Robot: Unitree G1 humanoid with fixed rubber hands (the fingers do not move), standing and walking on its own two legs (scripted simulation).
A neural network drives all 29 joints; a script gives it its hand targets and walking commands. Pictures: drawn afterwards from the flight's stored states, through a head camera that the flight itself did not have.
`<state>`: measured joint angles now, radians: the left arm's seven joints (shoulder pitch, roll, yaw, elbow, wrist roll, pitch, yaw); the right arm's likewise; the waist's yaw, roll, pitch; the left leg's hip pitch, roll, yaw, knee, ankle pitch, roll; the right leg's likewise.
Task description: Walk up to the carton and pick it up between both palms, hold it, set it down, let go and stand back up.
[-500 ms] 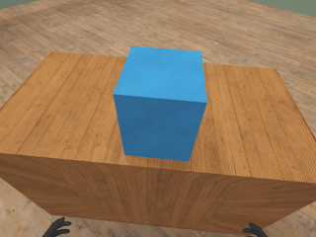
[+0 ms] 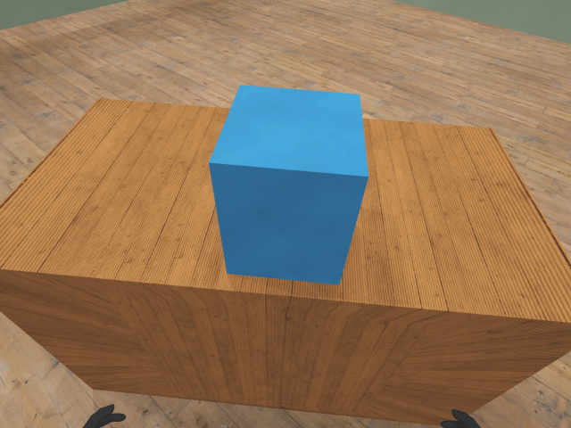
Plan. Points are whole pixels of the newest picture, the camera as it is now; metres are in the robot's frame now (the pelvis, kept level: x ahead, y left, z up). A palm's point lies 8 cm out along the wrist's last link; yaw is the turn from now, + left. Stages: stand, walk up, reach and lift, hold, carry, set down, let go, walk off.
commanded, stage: stand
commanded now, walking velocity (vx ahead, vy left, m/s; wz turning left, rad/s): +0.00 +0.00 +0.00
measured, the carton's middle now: (290, 187) +0.48 -0.01 +0.08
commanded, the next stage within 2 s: walk up in 0.46 s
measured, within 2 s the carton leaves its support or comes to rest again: neither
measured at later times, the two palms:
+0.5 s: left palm out of the picture +0.09 +0.28 -0.10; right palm out of the picture +0.08 -0.29 -0.11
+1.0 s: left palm out of the picture +0.09 +0.28 -0.11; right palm out of the picture +0.08 -0.29 -0.11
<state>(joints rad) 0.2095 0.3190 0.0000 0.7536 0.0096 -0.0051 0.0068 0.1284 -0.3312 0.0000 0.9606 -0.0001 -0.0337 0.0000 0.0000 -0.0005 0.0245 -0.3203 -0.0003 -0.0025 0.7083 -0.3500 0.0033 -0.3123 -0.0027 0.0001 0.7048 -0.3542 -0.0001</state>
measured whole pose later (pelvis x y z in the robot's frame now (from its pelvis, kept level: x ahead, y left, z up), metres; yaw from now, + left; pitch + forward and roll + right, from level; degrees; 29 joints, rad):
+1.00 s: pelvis -0.01 +0.00 +0.00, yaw +0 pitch -3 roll +0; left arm 0.21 0.32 0.00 0.83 0.02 -0.01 0.00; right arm 0.12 -0.34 0.00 1.03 0.00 -0.04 0.00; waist 0.00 0.00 0.07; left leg -0.32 0.00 0.00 0.71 -0.33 0.00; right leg -0.31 0.00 0.00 0.70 -0.34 0.00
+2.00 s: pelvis -0.03 -0.02 +0.01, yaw -1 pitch -9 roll +2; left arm 0.22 0.23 0.00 0.32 -0.10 0.28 0.02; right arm 0.36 -0.15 -0.05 0.24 0.00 0.03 -0.03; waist 0.00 0.00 0.10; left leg -0.15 0.00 0.01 0.55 -0.25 -0.02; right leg -0.18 0.00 0.01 0.63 -0.29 -0.02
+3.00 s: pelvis -0.03 -0.02 +0.01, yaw -1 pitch -9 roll +2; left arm -0.02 0.28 0.00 0.06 -0.31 0.33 0.03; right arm 0.06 -0.11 -0.05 -0.12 0.03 0.38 -0.10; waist 0.01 -0.01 0.07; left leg -0.14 0.00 0.01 0.54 -0.24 -0.02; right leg -0.18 0.00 0.01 0.63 -0.28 -0.02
